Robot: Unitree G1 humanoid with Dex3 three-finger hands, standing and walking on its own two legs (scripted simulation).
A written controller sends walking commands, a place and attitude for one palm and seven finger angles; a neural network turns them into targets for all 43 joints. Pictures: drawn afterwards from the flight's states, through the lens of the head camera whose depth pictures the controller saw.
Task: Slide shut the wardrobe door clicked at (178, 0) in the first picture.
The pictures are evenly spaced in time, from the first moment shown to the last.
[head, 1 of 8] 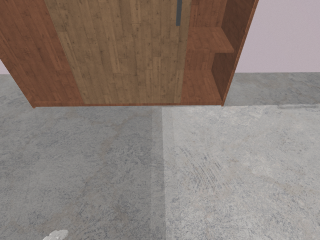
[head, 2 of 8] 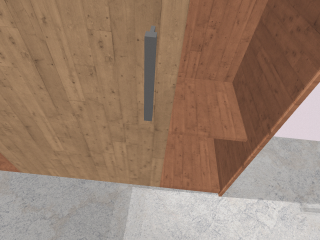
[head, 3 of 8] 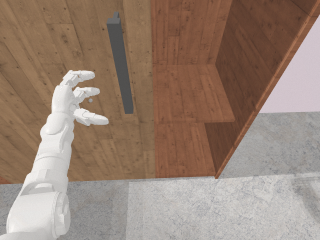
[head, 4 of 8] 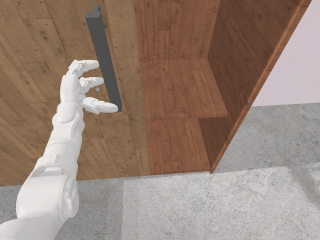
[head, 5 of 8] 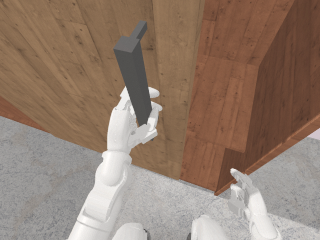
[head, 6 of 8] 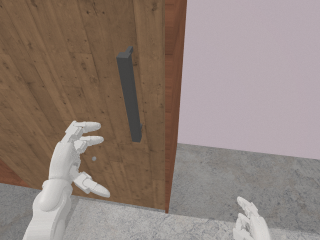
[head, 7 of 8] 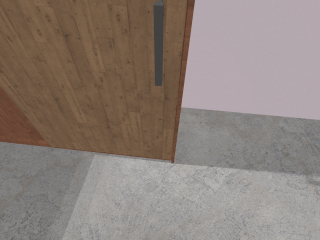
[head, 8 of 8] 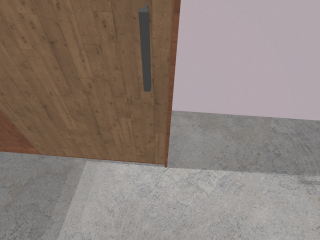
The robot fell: no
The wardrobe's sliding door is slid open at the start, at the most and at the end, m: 0.39 0.39 0.00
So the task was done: yes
